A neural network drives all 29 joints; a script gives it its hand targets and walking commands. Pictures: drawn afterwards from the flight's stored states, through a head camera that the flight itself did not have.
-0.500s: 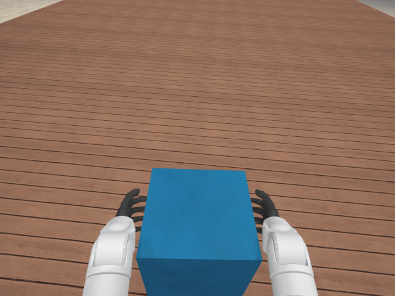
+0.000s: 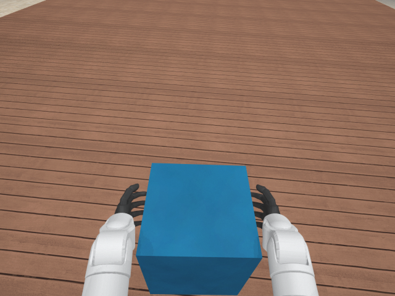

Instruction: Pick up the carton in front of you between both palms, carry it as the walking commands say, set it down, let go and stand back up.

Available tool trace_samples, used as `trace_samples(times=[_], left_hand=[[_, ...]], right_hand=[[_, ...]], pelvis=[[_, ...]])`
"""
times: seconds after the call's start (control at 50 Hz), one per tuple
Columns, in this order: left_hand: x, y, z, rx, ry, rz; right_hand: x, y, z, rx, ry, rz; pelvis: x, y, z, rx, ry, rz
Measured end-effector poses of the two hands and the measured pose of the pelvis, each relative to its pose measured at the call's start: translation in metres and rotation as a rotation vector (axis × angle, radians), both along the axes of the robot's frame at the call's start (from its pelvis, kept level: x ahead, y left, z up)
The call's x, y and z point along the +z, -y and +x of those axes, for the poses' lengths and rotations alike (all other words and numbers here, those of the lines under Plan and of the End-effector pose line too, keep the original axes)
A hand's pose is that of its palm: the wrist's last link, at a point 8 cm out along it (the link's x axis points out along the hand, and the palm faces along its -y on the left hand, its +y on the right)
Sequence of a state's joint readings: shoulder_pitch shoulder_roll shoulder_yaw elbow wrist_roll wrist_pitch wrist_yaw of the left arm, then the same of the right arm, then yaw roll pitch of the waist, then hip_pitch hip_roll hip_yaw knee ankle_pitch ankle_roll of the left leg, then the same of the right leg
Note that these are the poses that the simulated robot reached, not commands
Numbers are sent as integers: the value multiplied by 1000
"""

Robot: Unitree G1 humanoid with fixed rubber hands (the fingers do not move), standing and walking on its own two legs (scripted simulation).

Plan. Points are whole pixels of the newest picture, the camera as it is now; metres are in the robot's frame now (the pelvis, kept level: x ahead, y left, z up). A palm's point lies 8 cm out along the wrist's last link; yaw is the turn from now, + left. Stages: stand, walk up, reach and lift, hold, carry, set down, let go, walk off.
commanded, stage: carry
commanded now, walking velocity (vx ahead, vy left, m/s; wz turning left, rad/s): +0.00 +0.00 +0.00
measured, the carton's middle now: (196, 232) +0.30 +0.00 -0.04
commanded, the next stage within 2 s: hold in 0.40 s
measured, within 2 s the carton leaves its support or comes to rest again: neither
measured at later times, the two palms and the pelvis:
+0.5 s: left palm (132, 221) +0.28 +0.13 +0.04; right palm (280, 225) +0.27 -0.17 +0.04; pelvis +0.00 -0.01 +0.01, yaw -4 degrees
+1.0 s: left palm (133, 210) +0.30 +0.13 +0.05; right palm (283, 234) +0.25 -0.16 +0.05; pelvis -0.01 +0.04 +0.01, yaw -11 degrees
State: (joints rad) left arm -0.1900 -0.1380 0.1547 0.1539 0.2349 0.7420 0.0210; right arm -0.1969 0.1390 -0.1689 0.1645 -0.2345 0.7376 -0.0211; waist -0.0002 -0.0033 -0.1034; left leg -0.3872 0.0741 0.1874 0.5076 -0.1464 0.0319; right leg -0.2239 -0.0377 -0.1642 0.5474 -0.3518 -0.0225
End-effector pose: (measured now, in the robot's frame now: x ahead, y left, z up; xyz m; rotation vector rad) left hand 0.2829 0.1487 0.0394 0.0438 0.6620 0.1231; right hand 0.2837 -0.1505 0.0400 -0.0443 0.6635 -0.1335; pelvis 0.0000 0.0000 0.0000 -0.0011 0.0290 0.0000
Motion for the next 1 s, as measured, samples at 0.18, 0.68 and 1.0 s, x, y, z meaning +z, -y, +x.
trace_samples(times=[0.18,0.68,1.0], left_hand=[[1,4,1,-1,3,0],[4,48,11,-185,1,3],[7,17,16,-183,-1,-18]], right_hand=[[1,4,0,-2,3,1],[6,43,-43,-178,-1,-12],[14,12,-38,-183,-3,-23]], pelvis=[[0,4,0,-1,0,1],[10,-5,-7,-162,147,-5],[10,-38,-8,-193,166,-15]])
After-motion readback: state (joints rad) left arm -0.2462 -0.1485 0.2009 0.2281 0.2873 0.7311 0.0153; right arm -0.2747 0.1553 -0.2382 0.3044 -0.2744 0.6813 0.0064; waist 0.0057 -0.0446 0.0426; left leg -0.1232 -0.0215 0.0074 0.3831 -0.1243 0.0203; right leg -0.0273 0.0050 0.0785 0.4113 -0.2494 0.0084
